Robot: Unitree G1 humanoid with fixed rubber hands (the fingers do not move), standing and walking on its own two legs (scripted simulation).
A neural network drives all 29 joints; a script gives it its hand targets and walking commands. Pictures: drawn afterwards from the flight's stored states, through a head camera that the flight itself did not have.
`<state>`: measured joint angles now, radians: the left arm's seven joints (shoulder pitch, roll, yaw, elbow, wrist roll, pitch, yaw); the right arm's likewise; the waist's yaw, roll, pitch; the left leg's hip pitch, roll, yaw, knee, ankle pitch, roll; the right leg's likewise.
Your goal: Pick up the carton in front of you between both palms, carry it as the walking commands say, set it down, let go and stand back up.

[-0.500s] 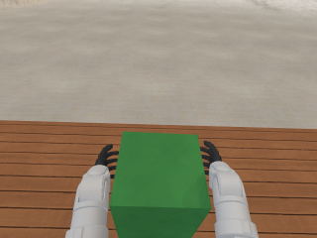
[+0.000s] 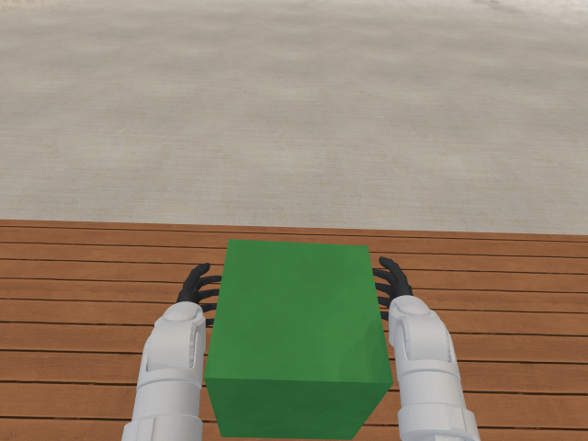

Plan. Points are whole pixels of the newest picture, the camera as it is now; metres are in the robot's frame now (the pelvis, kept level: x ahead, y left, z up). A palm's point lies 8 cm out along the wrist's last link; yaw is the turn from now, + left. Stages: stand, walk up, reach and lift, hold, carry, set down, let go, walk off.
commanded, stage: hold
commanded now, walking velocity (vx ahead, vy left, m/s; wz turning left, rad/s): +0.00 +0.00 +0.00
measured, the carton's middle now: (292, 343) +0.29 +0.00 -0.03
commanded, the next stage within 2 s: carry in 0.48 s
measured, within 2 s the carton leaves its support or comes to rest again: neither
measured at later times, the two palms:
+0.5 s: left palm (190, 319) +0.28 +0.14 +0.05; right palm (401, 308) +0.29 -0.16 +0.05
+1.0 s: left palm (208, 243) +0.39 +0.13 +0.09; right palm (400, 243) +0.38 -0.17 +0.09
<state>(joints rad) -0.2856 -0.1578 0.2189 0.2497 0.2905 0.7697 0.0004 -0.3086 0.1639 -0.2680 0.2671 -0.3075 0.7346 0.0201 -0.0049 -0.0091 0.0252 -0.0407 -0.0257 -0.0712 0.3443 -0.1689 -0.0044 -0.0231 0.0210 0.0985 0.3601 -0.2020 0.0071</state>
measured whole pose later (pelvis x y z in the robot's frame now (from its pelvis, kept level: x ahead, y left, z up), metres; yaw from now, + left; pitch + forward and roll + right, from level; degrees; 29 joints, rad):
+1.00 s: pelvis +0.13 -0.01 -0.01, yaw -3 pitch +5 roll +2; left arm -0.07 -0.13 0.06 -0.42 0.09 1.17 0.11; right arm -0.09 0.13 -0.08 -0.41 -0.08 1.14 -0.10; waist 0.01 -0.03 -0.16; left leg -0.36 0.01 0.20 0.41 -0.19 0.02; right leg -0.13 -0.03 -0.01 0.44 -0.39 -0.01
